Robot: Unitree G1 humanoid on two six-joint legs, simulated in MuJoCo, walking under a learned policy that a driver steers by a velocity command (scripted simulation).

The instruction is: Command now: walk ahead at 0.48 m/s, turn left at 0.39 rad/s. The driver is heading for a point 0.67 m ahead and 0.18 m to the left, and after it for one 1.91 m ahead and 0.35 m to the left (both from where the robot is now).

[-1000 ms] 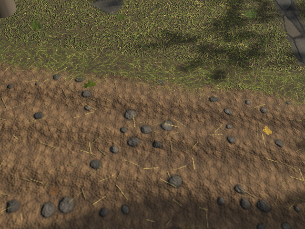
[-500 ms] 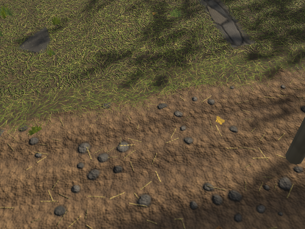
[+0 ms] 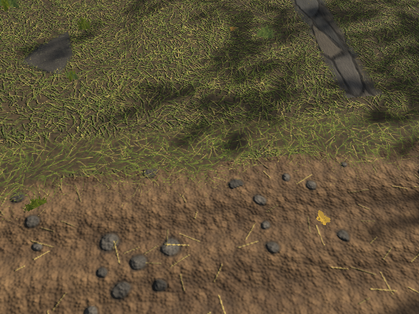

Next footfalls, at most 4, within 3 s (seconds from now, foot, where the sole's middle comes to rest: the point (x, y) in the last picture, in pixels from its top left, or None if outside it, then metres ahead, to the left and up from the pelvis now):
0.36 right None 0.40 -0.11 -0.77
0.88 left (152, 287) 0.56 0.20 -0.77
1.46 right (154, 201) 0.88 0.22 -0.77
1.96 left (103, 147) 1.15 0.46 -0.77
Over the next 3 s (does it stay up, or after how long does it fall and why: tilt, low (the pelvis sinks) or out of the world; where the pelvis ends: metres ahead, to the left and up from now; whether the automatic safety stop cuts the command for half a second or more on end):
stays up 1.53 0.26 -0.01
